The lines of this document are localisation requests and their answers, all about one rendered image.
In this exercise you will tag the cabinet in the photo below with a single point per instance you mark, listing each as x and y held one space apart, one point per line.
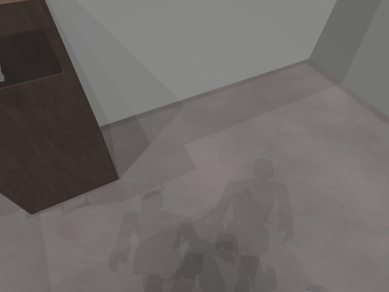
51 146

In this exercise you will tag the drawer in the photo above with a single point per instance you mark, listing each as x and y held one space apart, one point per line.
26 56

